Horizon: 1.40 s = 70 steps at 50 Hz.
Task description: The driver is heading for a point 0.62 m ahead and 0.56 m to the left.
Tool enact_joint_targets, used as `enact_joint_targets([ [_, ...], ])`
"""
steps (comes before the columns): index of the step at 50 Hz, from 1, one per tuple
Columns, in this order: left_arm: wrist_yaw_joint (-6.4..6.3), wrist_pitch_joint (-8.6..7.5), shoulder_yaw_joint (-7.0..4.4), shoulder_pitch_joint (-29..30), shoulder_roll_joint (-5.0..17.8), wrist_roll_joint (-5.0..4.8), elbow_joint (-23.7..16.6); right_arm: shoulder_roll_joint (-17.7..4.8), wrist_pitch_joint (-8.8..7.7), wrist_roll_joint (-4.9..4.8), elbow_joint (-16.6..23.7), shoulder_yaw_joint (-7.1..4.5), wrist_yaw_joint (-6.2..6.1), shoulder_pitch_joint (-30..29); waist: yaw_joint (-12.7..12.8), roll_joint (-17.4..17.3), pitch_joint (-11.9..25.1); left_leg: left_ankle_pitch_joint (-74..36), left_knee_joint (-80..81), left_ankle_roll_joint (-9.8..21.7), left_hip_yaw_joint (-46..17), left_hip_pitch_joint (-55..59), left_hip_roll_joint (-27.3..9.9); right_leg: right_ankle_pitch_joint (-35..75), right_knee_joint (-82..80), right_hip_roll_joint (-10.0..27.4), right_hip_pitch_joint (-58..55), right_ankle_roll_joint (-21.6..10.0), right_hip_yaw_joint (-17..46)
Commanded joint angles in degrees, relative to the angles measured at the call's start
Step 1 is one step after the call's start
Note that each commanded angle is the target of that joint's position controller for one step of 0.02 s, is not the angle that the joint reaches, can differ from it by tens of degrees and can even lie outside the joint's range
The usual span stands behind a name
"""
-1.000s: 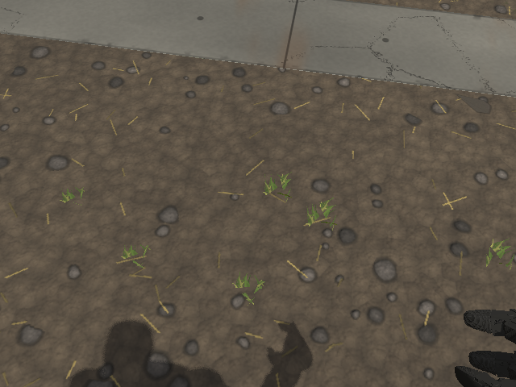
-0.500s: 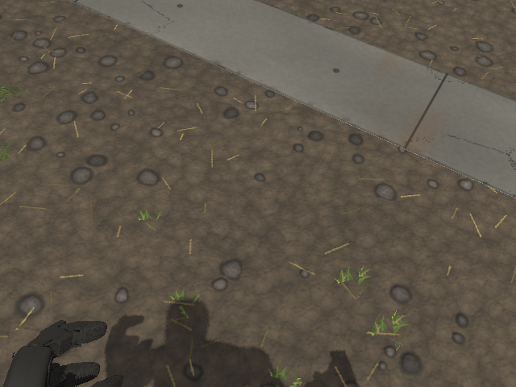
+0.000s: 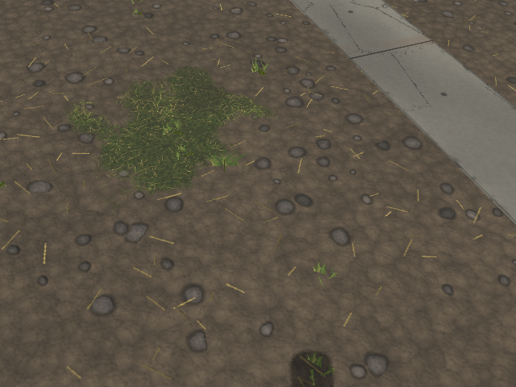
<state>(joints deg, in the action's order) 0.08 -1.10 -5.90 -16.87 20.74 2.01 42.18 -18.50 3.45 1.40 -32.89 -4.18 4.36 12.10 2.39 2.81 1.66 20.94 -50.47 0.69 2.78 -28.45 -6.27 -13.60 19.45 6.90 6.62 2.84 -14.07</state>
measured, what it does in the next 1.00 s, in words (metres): walks ahead, turning left: left foot, then right foot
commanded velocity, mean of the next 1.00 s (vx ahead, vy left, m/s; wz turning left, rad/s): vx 0.93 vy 0.00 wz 0.53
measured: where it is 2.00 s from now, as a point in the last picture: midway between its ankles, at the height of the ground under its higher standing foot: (88, 173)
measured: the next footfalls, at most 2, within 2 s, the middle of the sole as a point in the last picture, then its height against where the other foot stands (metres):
left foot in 0.08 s outside the picture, level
right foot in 0.50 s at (224, 373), level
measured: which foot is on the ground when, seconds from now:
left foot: up 0.00-0.06, down 0.08-0.50, up 0.52-0.96, down 0.98-1.00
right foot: down 0.00-0.08, up 0.10-0.48, down 0.50-0.98, up 1.00-1.00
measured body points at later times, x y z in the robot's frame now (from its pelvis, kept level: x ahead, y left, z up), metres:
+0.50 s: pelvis +0.32 +0.12 -0.04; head +0.36 +0.13 +0.40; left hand +0.49 +0.40 -0.12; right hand +0.33 -0.17 -0.17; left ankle +0.03 +0.12 -0.73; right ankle +0.51 +0.08 -0.74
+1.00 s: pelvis +0.79 +0.29 -0.05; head +0.81 +0.30 +0.40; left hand +0.61 +0.49 -0.18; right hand +1.07 +0.18 -0.15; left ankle +0.90 +0.37 -0.75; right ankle +0.55 +0.08 -0.68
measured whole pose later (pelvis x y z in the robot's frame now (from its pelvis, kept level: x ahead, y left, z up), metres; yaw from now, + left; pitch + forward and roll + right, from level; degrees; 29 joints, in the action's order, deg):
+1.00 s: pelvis +0.79 +0.29 -0.05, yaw +32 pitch +1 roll -1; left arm -1.2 -3.4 -1.3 -27.7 12.9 2.2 53.8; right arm -15.1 -3.3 0.4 -43.2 -0.3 3.0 3.8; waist -0.2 -1.4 -2.7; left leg 6.2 -35.7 12.1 8.0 -31.0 6.1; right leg -16.8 40.7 1.6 -11.6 1.0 -15.5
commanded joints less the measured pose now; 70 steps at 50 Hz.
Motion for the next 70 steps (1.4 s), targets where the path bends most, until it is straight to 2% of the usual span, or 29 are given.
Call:
enact_joint_targets([
  [1, 0.55, 0.04, -1.91, 5.8, 9.0, 0.50, -4.8, -4.1, -0.82, 0.31, 5.5, -0.53, 1.95, -6.6, -1.4, 7.8, -3.2, 2.5, 8.2, 3.1, 6.3, 6.5, 2.9, -23.0, -10.3, 12.9, 6.4, -5.7, 5.5],
  [3, 0.72, 0.99, -1.32, 5.8, 7.6, -0.32, -4.5, -3.5, -1.37, 0.93, 1.5, -0.32, 0.72, 1.7, -6.1, 1.8, -3.9, 0.0, 16.8, 5.2, 7.7, 19.1, 6.0, -21.8, 1.1, 11.2, 12.4, -5.5, 0.8],
  [4, 0.76, 1.15, -0.02, 5.5, 3.9, 0.77, -4.3, -6.0, -2.27, 0.99, -4.8, -1.52, -0.51, 15.3, -11.8, -11.3, -1.1, 4.9, 20.0, 6.5, 4.4, 32.1, 9.6, -11.6, 24.4, 5.2, 19.6, -4.9, -4.2],
  [5, 1.25, 1.05, 3.15, 8.6, -5.1, 2.17, -6.6, -7.8, -3.25, -0.06, -5.2, -0.74, -1.39, 20.2, -12.8, -24.3, -3.4, 14.7, 23.3, 7.6, -16.5, 35.8, -2.7, -24.4, 49.2, 0.5, 39.3, -3.8, -1.0],
  [6, 1.39, 0.34, 2.74, 13.9, -2.2, 2.18, -13.2, -14.6, -3.74, -1.26, -0.7, -1.82, -2.86, 16.2, -12.3, -27.0, -1.2, 19.8, 38.1, 13.5, -42.7, 36.0, -10.7, -20.6, 55.5, -5.5, 53.5, -2.6, 9.1],
  [9, 2.42, -1.71, 1.89, 12.5, 4.1, 1.78, -10.2, -9.7, -5.07, 0.90, -2.4, -0.65, -4.44, 13.3, -8.1, -8.5, -3.6, 13.2, 38.4, 14.1, -32.5, 32.9, -9.8, -4.6, 52.5, 1.4, 51.4, -2.1, 13.4],
  [20, 3.93, -0.29, 4.70, 21.5, -1.4, -0.86, -10.6, -5.8, -9.55, -1.28, -12.3, 1.10, -4.17, 14.8, -4.5, -4.7, -10.2, -36.2, 50.0, 11.1, -8.8, 29.0, -1.7, 16.1, 18.8, -4.0, 30.7, -5.9, 6.7],
  [24, 1.49, -0.20, 2.51, 3.6, 3.8, -1.01, -5.7, -11.1, -8.90, 0.97, -15.0, -0.28, -5.06, 13.4, 4.9, -9.5, 3.1, -81.3, 25.9, 8.4, -6.4, 35.6, -4.0, 4.7, 18.9, -12.5, 6.9, -10.2, 5.8],
  [26, -1.01, -0.13, -0.19, -19.9, 9.8, 0.06, 1.2, -7.3, -8.40, 1.10, -14.3, 0.56, -4.97, 10.8, 14.0, -1.8, 13.3, -59.1, -13.8, 7.2, -3.9, 14.7, 2.4, -15.0, 16.9, -2.8, -22.4, -12.8, 17.3],
  [27, -0.63, -0.77, -1.14, -18.1, 13.7, 1.32, 1.7, 1.6, -9.35, -0.61, -12.6, 2.48, -3.42, 16.4, 6.3, 16.4, 16.4, 0.7, -34.5, 5.3, -9.4, -4.9, 16.0, -33.2, 4.2, 11.8, -28.9, -20.3, 53.7],
  [28, 0.29, -0.82, -0.25, -9.9, 8.3, 0.44, 0.4, -2.2, -10.01, -0.18, -12.3, 2.41, -3.65, 11.8, 4.7, 9.4, 11.3, -0.2, -37.2, 7.5, -13.9, -10.5, 13.2, -36.2, -5.5, 11.8, -23.1, -19.0, 64.4],
  [30, 0.57, -1.87, 0.95, -2.8, 1.3, 0.42, 0.2, -4.2, -9.44, 0.04, -12.0, 2.40, -3.54, 6.3, 0.8, -5.0, 0.5, -8.6, -31.4, 7.8, -10.4, -8.4, 5.6, -25.0, -6.9, 11.4, -6.3, -16.9, 46.9],
  [32, 0.46, -3.22, 2.30, -2.3, -1.7, 0.90, 2.7, -1.6, -7.59, 0.83, -11.7, 3.02, -2.51, 6.6, -3.1, -2.9, -3.3, -8.4, -27.2, 6.9, -10.9, -4.7, 3.1, -19.6, -9.5, 8.1, 4.2, -13.5, 35.3],
  [42, 0.60, -7.49, 2.93, -10.2, 0.1, -1.52, 8.5, 2.9, -6.46, -0.18, -4.5, 5.06, 1.01, -16.1, -0.9, -2.6, -12.8, -30.5, 6.4, 7.0, 4.5, -8.8, 3.5, 33.3, -18.6, 1.9, 1.5, -4.8, -1.0],
  [45, -1.29, -6.18, 2.56, -11.5, 3.3, -1.40, 8.6, 0.4, -6.78, -0.19, -6.4, 4.39, 0.53, -13.4, -3.1, 1.5, -6.9, -28.6, 11.5, 9.1, 9.9, -2.8, 10.3, 68.4, -10.1, 3.3, -12.4, -3.4, -2.7],
  [47, -2.62, -3.75, 1.49, -8.2, 7.2, -0.36, 7.3, -3.5, -6.77, -0.79, -10.3, 2.77, -0.44, 0.7, -11.1, 5.2, 1.8, -20.8, 11.4, 10.5, 9.2, 11.3, 14.4, 83.0, 9.4, 5.2, -14.8, -3.1, -2.1],
  [49, -2.37, -2.15, 0.70, -1.7, 8.3, 0.74, 5.4, -8.7, -6.14, -1.03, -16.8, -0.88, -2.62, 23.1, -20.7, 3.7, 9.5, -13.4, 16.9, 14.5, 0.9, 35.1, 12.7, 64.2, 45.0, 4.1, -2.6, -4.5, -0.7],
  [50, -0.91, -3.01, 1.99, 1.3, 1.7, 1.19, 3.4, -11.6, -5.12, -2.01, -16.6, -2.51, -4.02, 18.1, -14.5, -10.4, 4.2, -13.3, 14.9, 15.4, -11.4, 41.1, 5.9, -1.1, 64.0, -6.1, 16.8, -3.8, 2.1],
  [51, -0.47, -4.07, 3.00, -2.5, -0.5, -2.07, -4.0, -18.2, -4.28, 0.83, -14.3, -3.93, -3.60, 14.4, -8.4, -18.2, 13.9, -9.8, 23.8, 31.2, -44.4, 58.2, -7.4, -16.4, 81.7, -11.2, 40.7, -0.2, 12.5],
  [52, -0.75, -5.55, 3.89, 1.8, 0.9, -1.23, -4.5, -14.8, -4.35, 0.65, -13.4, -4.00, -4.06, 15.0, -10.2, -3.2, 14.2, -3.3, 32.5, 29.1, -50.5, 56.2, -8.1, -10.7, 76.9, -7.6, 43.9, -2.2, 19.1],
  [54, -0.61, -6.19, 4.33, 5.8, 0.7, -0.18, -4.8, -8.2, -5.51, 0.04, -15.8, -2.62, -4.68, 11.7, -4.5, 4.5, -0.6, -6.2, 36.9, 23.1, -40.4, 35.0, -3.5, -7.7, 62.0, -2.5, 38.7, -2.7, 19.4],
  [56, -0.33, -3.69, 4.75, 5.0, 0.5, 2.21, -4.4, -5.9, -7.20, -0.63, -14.9, -1.15, -5.32, 8.0, -0.1, 4.8, -5.0, -21.2, 36.5, 21.1, -32.2, 21.7, 0.8, -9.0, 56.2, -0.6, 32.1, -0.5, 18.9],
  [61, 0.29, -2.57, 6.42, 13.7, -2.5, 0.55, -9.8, -8.8, -7.84, -1.13, -14.9, -2.13, -4.23, 8.6, -1.7, -0.8, -5.4, -54.2, 32.0, 13.6, -18.4, 6.1, 11.1, 8.4, 26.3, -4.7, 16.3, 0.7, 11.0],
  [62, -0.28, -5.62, 6.16, 23.0, -4.4, -1.86, -13.0, -2.4, -7.91, -5.98, -13.4, -1.07, -5.31, 10.1, -5.8, 5.0, -5.2, -39.7, 30.8, 10.7, -23.0, 2.3, 12.1, 11.1, 16.5, -10.1, 12.5, 1.7, 13.7],
  [66, -2.04, -7.04, 2.27, 14.8, 2.8, -2.71, -13.4, -7.4, -6.23, -4.02, -13.5, -2.51, -6.49, 9.4, -0.8, -7.1, 4.0, -34.3, 15.8, 2.8, -25.2, 9.1, 14.7, 29.0, 2.3, -13.2, -5.0, 0.1, 15.4],
  [67, -2.47, -6.66, 1.56, 6.0, 3.6, -1.83, -11.9, -6.2, -5.99, -3.76, -12.2, -2.24, -6.42, 7.5, 4.4, -8.8, 9.6, -30.3, 3.3, -0.5, -22.9, 6.0, 17.0, 35.4, 3.5, -9.5, -16.3, -1.9, 17.5],
  [68, -2.65, -5.61, 1.83, -3.6, 4.6, -0.99, -9.8, 1.1, -5.20, -1.53, -10.2, -0.20, -6.56, 9.6, 5.6, -1.8, 19.4, 13.4, -15.7, -2.8, -17.5, -1.6, 20.3, 55.6, 12.8, 6.2, -30.9, -7.2, 29.8],
  [69, -1.88, -5.02, 2.44, -6.0, 5.2, 1.35, -9.9, 0.1, -5.06, -2.32, -8.1, 0.54, -5.81, 20.9, 0.8, 12.3, 31.7, 25.8, -33.8, -4.0, -19.9, -6.4, 19.5, 66.4, 14.8, 24.9, -39.2, -18.5, 52.8],
  [70, -1.66, -4.10, 1.33, 0.1, 6.1, 0.58, -10.9, -4.2, -3.98, -2.78, -7.6, 0.14, -5.23, 23.0, -0.7, 11.0, 33.1, 18.4, -43.1, -5.8, -18.2, -8.6, 12.1, 50.7, 11.7, 27.0, -35.0, -23.3, 57.8],
])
